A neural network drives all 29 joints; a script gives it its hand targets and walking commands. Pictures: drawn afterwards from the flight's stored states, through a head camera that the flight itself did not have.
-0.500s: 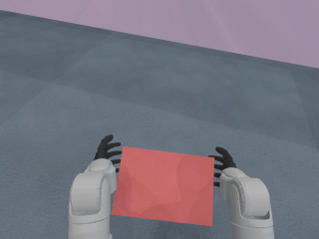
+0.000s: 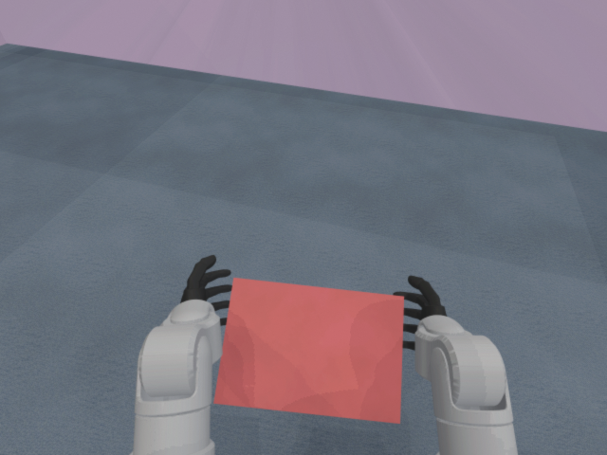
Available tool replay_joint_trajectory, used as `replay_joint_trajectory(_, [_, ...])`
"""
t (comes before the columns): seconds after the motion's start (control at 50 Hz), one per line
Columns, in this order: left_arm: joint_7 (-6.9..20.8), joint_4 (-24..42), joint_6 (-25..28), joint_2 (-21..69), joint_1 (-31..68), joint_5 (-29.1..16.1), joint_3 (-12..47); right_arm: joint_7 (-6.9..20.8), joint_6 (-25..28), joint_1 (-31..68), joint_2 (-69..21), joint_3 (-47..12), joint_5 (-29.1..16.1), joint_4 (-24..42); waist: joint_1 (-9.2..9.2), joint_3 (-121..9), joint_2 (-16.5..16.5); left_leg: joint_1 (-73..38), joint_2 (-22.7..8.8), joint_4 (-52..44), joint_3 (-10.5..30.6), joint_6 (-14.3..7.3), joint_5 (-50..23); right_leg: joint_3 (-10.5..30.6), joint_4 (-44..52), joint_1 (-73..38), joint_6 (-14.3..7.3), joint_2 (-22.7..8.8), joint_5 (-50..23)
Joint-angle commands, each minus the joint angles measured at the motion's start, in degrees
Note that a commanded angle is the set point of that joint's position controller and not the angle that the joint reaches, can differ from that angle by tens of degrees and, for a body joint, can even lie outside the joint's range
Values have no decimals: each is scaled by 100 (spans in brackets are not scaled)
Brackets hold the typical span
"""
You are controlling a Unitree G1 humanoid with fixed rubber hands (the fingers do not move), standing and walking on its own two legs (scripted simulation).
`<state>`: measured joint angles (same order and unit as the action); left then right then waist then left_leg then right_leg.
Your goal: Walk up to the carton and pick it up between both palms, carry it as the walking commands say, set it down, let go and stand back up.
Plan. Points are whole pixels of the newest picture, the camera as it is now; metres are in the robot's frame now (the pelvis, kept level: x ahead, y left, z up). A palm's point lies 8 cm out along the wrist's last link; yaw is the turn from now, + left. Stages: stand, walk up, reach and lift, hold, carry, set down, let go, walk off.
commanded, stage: carry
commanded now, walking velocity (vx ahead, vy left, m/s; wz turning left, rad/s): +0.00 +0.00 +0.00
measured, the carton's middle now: (308, 343) +0.29 +0.01 -0.02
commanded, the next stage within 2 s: none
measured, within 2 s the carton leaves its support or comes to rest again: neither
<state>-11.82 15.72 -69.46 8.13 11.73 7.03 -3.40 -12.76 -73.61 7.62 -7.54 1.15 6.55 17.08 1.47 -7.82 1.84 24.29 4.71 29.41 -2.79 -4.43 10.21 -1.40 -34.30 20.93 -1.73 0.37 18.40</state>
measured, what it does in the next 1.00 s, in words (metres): shifts its weight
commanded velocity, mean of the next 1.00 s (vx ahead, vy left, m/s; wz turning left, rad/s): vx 0.00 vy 0.00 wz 0.00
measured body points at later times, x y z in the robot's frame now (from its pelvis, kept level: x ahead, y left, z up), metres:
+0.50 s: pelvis +0.02 -0.03 +0.00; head +0.01 -0.03 +0.45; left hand +0.31 +0.13 +0.05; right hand +0.31 -0.17 +0.04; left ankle +0.05 +0.07 -0.73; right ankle -0.01 -0.10 -0.73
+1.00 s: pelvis +0.05 -0.04 +0.00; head +0.03 -0.04 +0.45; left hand +0.33 +0.12 +0.04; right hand +0.33 -0.17 +0.03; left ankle +0.05 +0.07 -0.73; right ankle -0.01 -0.10 -0.73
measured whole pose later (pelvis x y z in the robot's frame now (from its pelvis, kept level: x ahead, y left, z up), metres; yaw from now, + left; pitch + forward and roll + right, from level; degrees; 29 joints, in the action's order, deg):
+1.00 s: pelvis +0.05 -0.04 +0.00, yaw +2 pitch +4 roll +2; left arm -6.5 -1.8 -51.4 7.9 10.4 10.6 -5.9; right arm -7.3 -54.1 8.4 -7.6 4.4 10.2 -1.3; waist 0.5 -7.4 2.2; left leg 20.3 4.0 31.2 0.0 -1.6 15.2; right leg -3.8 -33.7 15.2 -4.3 1.5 22.9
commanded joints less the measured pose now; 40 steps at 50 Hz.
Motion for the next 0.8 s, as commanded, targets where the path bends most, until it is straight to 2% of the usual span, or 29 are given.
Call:
replay_joint_trajectory(0.0, [1475,770,198,6080,2358,-2054,3090,1387,735,3490,-5733,-3015,-2162,1543,1,-1850,-173,-1374,-1041,-274,1025,198,-907,754,712,-137,-257,-844,-204])
replay_joint_trajectory(0.02, [1509,164,308,5804,2168,-1803,2803,1426,857,3456,-5460,-2774,-1961,1065,3,-1905,-216,-1457,-1007,-263,996,202,-1029,727,645,-150,-257,-879,-227])
replay_joint_trajectory(0.04, [1517,517,345,5960,2085,-1952,2924,1400,900,3478,-5559,-3008,-2109,1591,16,-2006,-68,-1596,-1010,-144,928,197,-1210,792,695,-143,-282,-923,-428])
replay_joint_trajectory(0.08, [1542,-13,541,5639,2126,-1678,2649,1473,1069,3303,-5313,-2667,-1867,804,-15,-1883,-75,-1507,-943,-98,922,175,-1252,811,705,-164,-288,-968,-632])
replay_joint_trajectory(0.1, [1563,432,591,5905,2099,-1852,2882,1491,1141,3561,-5520,-3052,-2123,1535,4,-1886,87,-1585,-981,-74,896,171,-1437,786,606,-101,-287,-1009,-661])
replay_joint_trajectory(0.12, [1582,52,672,5723,2126,-1666,2696,1506,1206,3391,-5347,-2811,-1915,978,-1,-1766,122,-1379,-953,-41,897,177,-1395,810,733,-171,-276,-1041,-742])
replay_joint_trajectory(0.14, [1588,401,688,6004,2327,-1869,2938,1494,1225,3439,-5564,-2976,-2023,1316,-6,-1791,101,-1392,-959,-95,909,164,-1372,746,581,-199,-261,-1025,-719])
replay_joint_trajectory(0.18, [1574,-157,786,5625,1982,-1587,2628,1496,1346,3463,-5180,-2753,-1859,906,2,-1863,-79,-1613,-954,-65,954,135,-1343,781,583,-86,-261,-1014,-464])
replay_joint_trajectory(0.22, [1596,431,845,5794,2242,-1813,2921,1508,1394,3413,-5452,-2929,-1983,1179,28,-1982,-132,-1712,-1008,-62,957,149,-1695,698,419,-163,-208,-965,-437])
replay_joint_trajectory(0.24, [1598,78,917,5547,2317,-1696,2704,1497,1456,3467,-5229,-2691,-1809,767,24,-1956,-49,-1615,-978,3,895,141,-1648,743,549,-135,-240,-1017,-656])
replay_joint_trajectory(0.3, [1585,131,978,5632,2219,-1738,2797,1466,1548,3439,-5241,-2810,-1878,943,-8,-1994,71,-1616,-947,54,827,94,-1865,760,549,-275,-243,-1109,-1129])
replay_joint_trajectory(0.32, [1587,-228,993,5428,1945,-1651,2584,1425,1580,3388,-5040,-2680,-1779,765,4,-2192,170,-1603,-935,145,808,124,-1861,742,511,-470,-230,-1143,-1309])
replay_joint_trajectory(0.34, [1606,-273,1077,5480,2006,-1591,2623,1465,1653,3317,-5013,-2623,-1698,661,-11,-2103,154,-1532,-926,123,859,116,-1937,805,502,-462,-240,-1158,-1572])
replay_joint_trajectory(0.38, [1625,-516,1163,5361,1991,-1499,2497,1493,1738,3385,-4927,-2516,-1641,408,2,-2009,-86,-1731,-918,150,847,114,-2083,798,460,-263,-230,-1125,-1366])
replay_joint_trajectory(0.4, [1610,-462,1239,5322,2035,-1430,2488,1504,1787,3420,-4926,-2564,-1630,405,3,-1927,-45,-1734,-923,156,800,106,-2047,769,506,-257,-199,-1136,-1381])
replay_joint_trajectory(0.42, [1623,76,1273,5600,2175,-1660,2858,1526,1809,3410,-5193,-2817,-1784,815,-4,-1969,-74,-1696,-927,142,826,121,-2012,754,433,-248,-187,-1123,-1259])
replay_joint_trajectory(0.44, [1649,-825,1386,5126,2165,-1315,2376,1566,1907,3272,-4787,-2274,-1418,-249,5,-1913,-100,-1708,-943,84,900,106,-1868,744,499,-210,-203,-1091,-921])
replay_joint_trajectory(0.46, [1647,-329,1436,5366,2319,-1552,2679,1558,1960,3380,-5059,-2520,-1589,167,9,-2047,-81,-1721,-968,114,907,116,-1868,696,491,-331,-212,-1091,-910])
replay_joint_trajectory(0.5, [1702,-1061,1619,5103,2140,-1259,2334,1607,2147,3395,-4742,-2292,-1352,-301,18,-1909,168,-1589,-937,139,820,145,-1741,740,584,-338,-197,-1124,-1138])
replay_joint_trajectory(0.52, [1709,-443,1626,5371,2192,-1493,2638,1588,2162,3588,-5104,-2734,-1657,329,19,-1897,290,-1616,-950,144,841,118,-1719,720,580,-392,-198,-1140,-1171])
replay_joint_trajectory(0.58, [1708,-330,1655,5376,2433,-1532,2730,1587,2200,3619,-5141,-2715,-1631,304,1,-1825,46,-1456,-893,175,797,145,-1613,736,571,-509,-175,-1155,-1420])
replay_joint_trajectory(0.6, [1690,-484,1659,5201,2325,-1489,2536,1555,2188,3625,-5021,-2665,-1647,176,-15,-1818,249,-1395,-894,199,788,155,-1571,766,647,-527,-128,-1195,-1553])
replay_joint_trajectory(0.64, [1716,-310,1674,5396,2285,-1531,2750,1584,2228,3587,-5097,-2823,-1663,522,-8,-1996,133,-1452,-899,283,769,155,-1909,742,627,-749,-122,-1214,-1986])
replay_joint_trajectory(0.66, [1714,-560,1676,5267,2067,-1446,2662,1586,2223,3336,-4985,-2727,-1563,263,-9,-2011,205,-1571,-881,293,753,166,-2025,715,563,-751,-124,-1186,-2123])
replay_joint_trajectory(0.68, [1717,7,1677,5609,2245,-1650,2998,1612,2200,3395,-5276,-2959,-1716,701,-23,-2066,5,-1615,-918,280,741,176,-2233,715,472,-819,-132,-1180,-2391])
replay_joint_trajectory(0.7, [1718,-557,1686,5265,2140,-1389,2689,1636,2212,3285,-5014,-2656,-1553,53,-19,-2079,-63,-1631,-915,289,789,147,-2166,672,498,-803,-135,-1167,-1969])
replay_joint_trajectory(0.74, [1746,-600,1708,5242,2012,-1345,2676,1670,2233,3199,-5011,-2693,-1523,41,-19,-1963,137,-1564,-903,275,774,154,-2006,698,569,-797,-138,-1174,-2073])
replay_joint_trajectory(0.76, [1768,-179,1709,5445,2167,-1521,2866,1668,2245,3448,-5216,-2938,-1677,561,-5,-1989,278,-1519,-915,288,758,151,-1927,679,591,-876,-147,-1176,-2011])
replay_joint_trajectory(0.78, [1788,-636,1751,5229,2157,-1339,2639,1683,2275,3356,-4984,-2661,-1468,33,-28,-1928,270,-1555,-916,244,770,175,-2040,627,564,-852,-138,-1155,-2099])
